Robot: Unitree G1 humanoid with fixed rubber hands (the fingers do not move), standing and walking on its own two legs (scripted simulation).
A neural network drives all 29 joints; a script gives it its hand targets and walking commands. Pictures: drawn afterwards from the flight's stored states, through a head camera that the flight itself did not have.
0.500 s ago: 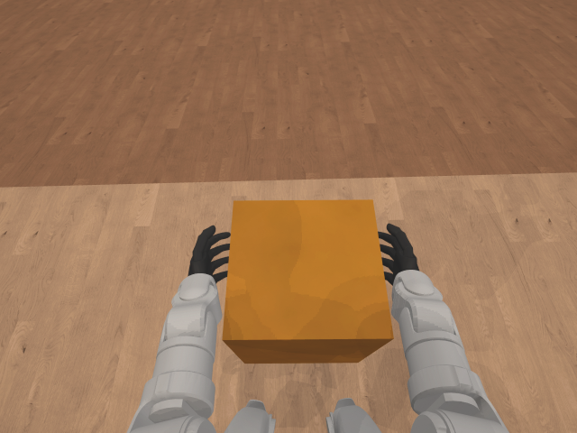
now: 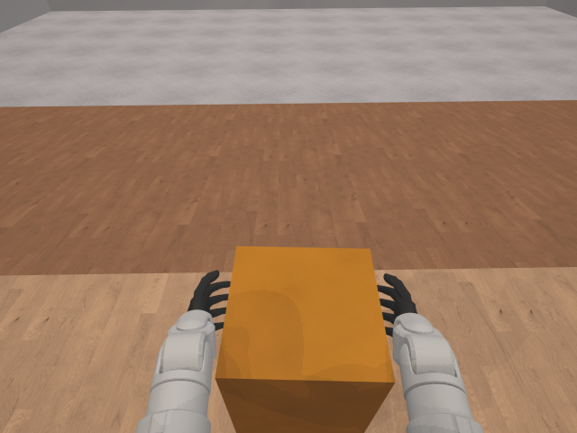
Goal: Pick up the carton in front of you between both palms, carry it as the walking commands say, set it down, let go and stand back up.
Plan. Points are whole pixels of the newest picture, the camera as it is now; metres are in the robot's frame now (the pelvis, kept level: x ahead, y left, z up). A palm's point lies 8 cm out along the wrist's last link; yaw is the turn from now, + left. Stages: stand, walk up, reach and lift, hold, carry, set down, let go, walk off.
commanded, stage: reach and lift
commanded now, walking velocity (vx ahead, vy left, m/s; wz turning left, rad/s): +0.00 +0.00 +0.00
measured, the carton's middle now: (300, 344) +0.29 +0.00 -0.05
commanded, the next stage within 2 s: hold in 0.92 s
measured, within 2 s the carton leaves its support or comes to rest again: neither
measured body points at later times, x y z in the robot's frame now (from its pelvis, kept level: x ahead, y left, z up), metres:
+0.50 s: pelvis -0.01 +0.00 +0.00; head -0.03 +0.00 +0.45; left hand +0.30 +0.15 +0.03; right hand +0.30 -0.15 +0.02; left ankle +0.01 +0.13 -0.74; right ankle +0.01 -0.13 -0.74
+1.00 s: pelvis +0.00 +0.00 +0.01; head -0.04 +0.00 +0.45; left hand +0.30 +0.15 +0.04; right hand +0.30 -0.15 +0.04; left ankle +0.01 +0.13 -0.74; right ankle +0.01 -0.13 -0.74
